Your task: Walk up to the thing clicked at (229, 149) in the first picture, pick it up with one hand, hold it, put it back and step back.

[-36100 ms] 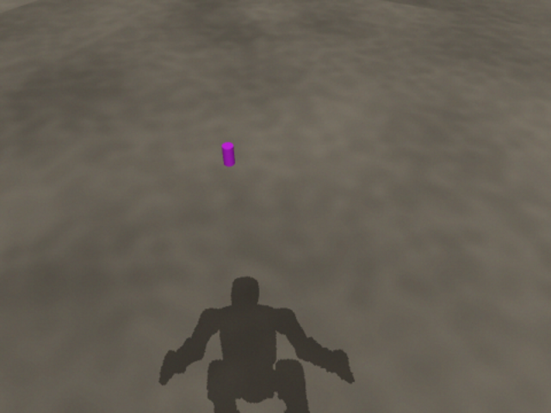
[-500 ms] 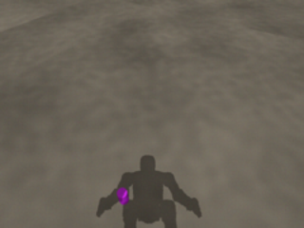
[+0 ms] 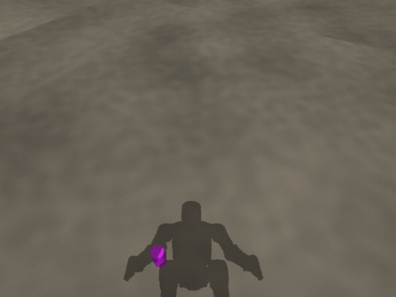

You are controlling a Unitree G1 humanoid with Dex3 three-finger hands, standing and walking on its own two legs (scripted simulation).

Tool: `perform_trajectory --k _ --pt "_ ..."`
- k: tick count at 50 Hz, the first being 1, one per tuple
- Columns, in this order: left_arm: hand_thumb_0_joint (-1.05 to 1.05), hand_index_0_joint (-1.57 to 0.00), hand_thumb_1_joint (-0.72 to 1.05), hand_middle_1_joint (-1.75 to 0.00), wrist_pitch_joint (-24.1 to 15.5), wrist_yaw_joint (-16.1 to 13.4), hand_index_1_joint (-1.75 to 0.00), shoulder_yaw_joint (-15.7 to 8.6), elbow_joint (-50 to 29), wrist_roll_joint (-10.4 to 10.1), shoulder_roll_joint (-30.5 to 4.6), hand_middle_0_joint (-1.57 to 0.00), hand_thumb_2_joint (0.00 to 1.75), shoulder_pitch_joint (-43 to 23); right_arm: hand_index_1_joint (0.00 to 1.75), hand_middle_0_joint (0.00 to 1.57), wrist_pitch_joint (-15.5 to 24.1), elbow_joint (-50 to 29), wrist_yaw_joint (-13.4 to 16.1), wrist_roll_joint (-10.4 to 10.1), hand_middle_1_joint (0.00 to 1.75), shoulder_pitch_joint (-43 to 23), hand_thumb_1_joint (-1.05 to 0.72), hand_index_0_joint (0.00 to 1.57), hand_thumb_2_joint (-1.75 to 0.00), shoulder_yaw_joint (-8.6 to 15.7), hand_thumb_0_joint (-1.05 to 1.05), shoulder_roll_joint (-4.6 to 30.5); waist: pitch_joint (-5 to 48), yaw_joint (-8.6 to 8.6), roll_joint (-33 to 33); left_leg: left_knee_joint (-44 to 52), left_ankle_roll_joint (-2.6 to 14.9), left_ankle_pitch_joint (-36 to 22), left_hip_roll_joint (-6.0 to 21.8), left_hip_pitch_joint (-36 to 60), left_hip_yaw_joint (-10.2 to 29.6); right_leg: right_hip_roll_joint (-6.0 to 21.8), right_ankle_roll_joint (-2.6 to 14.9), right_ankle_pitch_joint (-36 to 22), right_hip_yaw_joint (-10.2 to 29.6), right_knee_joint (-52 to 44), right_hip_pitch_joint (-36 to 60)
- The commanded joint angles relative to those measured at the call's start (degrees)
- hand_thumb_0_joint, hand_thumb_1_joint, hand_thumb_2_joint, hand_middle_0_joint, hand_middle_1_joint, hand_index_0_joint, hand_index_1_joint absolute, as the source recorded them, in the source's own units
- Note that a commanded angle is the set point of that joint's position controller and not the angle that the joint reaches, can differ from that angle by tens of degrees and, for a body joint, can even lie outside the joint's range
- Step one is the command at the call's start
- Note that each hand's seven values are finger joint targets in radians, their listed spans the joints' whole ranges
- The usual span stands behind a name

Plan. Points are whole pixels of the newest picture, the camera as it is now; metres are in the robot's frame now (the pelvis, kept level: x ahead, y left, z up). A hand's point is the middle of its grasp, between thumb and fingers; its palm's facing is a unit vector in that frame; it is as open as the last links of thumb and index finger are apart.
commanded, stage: stand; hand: left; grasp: from above
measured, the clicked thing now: (158, 256) +0.45 +0.19 -0.72
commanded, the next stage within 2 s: step back in 0.72 s
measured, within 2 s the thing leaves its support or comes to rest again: neither
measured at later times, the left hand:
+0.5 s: hand out of the picture +0.08 +0.25 -0.16, palm faces +0.01 -0.94 -0.34, open 7.3 cm
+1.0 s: hand out of the picture +0.09 +0.30 -0.17, palm faces -0.02 -0.92 -0.39, open 7.3 cm
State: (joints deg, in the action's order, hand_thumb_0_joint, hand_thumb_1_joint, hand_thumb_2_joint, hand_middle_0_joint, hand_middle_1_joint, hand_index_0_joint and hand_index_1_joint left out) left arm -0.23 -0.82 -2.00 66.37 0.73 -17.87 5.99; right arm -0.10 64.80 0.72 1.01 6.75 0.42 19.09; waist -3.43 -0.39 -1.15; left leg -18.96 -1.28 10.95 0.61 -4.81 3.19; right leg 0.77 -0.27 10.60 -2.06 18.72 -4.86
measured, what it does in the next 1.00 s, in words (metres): shifts its weight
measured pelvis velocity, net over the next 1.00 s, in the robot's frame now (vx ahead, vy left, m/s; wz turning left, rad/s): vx -0.04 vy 0.03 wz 0.01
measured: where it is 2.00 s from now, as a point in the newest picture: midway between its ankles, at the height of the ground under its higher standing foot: outside the picture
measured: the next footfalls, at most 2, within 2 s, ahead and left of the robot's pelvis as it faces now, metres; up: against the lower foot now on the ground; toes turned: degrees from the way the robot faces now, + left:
right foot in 1.46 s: -0.13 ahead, -0.07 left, +0.00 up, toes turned -3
left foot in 1.82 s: -0.19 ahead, +0.16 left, +0.00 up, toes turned -4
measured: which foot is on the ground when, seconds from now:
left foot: down 0.00-1.00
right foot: down 0.00-1.00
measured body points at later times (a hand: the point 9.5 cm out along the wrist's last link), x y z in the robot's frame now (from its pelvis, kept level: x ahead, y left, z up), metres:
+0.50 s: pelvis +0.00 +0.00 +0.00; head +0.01 -0.01 +0.45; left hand +0.07 +0.30 -0.13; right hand +0.07 -0.30 -0.14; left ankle +0.00 +0.14 -0.75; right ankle +0.00 -0.12 -0.75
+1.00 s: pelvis -0.04 +0.03 -0.02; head +0.02 +0.04 +0.42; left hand +0.09 +0.35 -0.14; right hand +0.04 -0.30 -0.14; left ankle -0.05 +0.14 -0.74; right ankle +0.00 -0.12 -0.75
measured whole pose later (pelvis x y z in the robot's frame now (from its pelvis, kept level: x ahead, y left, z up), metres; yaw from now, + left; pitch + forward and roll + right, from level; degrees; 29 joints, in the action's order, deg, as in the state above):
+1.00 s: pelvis -0.04 +0.03 -0.02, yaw +0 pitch -1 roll +0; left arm 2.2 -1.2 -3.5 54.5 1.1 -22.2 2.6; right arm -2.7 55.5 -1.0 0.1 6.9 3.4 23.5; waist -8.9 1.2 1.2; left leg -39.9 2.1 20.6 -1.9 -16.6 1.8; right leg 4.0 -1.8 14.9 -0.7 34.5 -18.3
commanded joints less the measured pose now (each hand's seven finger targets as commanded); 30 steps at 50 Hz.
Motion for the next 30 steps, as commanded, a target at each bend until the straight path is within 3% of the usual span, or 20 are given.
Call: perform_trajectory --k 1,4,14,30 --pt "0.00 -0.20 0.90 -0.30 -1.09 -0.36 -0.30 -2.01 -3.25 0.10 -12.13 -0.20 0.90 -1.89 0.30 0.20 1.48 -3.13 0.69 -0.04 0.30 -2.04 -0.90 0.20 -0.90 1.87 0.00 11.13 2.86 -0.24 0.40 3.08 2.30 -7.42 5.82 -2.23 3.54 6.52 1.07 -6.15 5.10 -3.01 1.11" --pt "0.00 -0.20 0.90 -0.30 -1.14 -0.29 -0.30 -1.91 -3.25 0.14 -11.93 -0.20 0.90 -1.90 0.30 0.20 1.51 -3.25 0.51 -0.01 0.30 -2.46 -0.90 0.20 -0.90 1.86 0.00 11.04 2.42 -0.36 1.14 3.22 2.27 -6.39 5.88 -2.33 3.76 6.30 1.01 -4.09 4.94 -3.27 0.39" --pt "0.00 -0.20 0.90 -0.30 -1.39 -0.20 -0.30 -1.86 -3.87 -0.02 -12.63 -0.20 0.90 -2.26 0.30 0.20 1.59 -3.42 0.46 -0.03 0.30 -1.72 -0.90 0.20 -0.90 1.70 0.00 11.37 4.03 0.02 0.57 2.82 2.38 -9.57 6.02 -2.22 3.46 6.81 1.21 -8.68 5.15 -2.43 2.13" --pt "0.00 -0.20 0.90 -0.30 -1.40 -0.03 -0.30 -1.67 -4.02 -0.01 -13.07 -0.20 0.90 -1.85 0.30 0.20 1.60 -3.39 0.26 -0.09 0.30 -1.93 -0.90 0.20 -0.90 1.60 0.00 11.65 3.64 0.02 1.38 2.96 2.09 -8.69 6.02 -1.47 3.46 6.58 1.17 -7.75 5.11 -2.73 0.93"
